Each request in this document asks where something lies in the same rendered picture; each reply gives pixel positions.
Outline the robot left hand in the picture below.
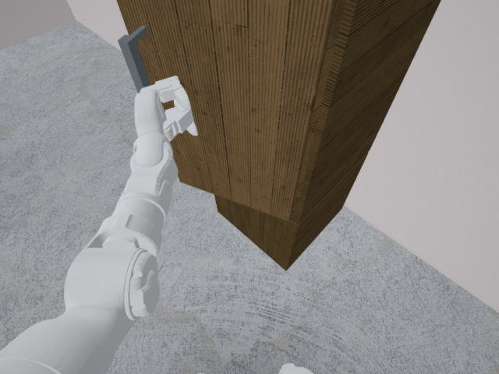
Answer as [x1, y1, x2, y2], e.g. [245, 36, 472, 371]
[134, 76, 198, 142]

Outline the right robot shin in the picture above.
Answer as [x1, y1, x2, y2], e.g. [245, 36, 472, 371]
[279, 363, 295, 373]

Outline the cupboard door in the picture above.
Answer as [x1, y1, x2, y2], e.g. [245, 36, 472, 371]
[117, 0, 336, 221]

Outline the left robot upper arm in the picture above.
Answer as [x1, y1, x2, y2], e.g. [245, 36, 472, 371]
[0, 248, 160, 374]

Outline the handle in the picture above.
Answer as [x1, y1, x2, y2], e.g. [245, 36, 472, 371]
[118, 26, 151, 93]

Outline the left robot forearm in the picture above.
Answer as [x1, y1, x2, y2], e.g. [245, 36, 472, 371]
[64, 133, 178, 307]

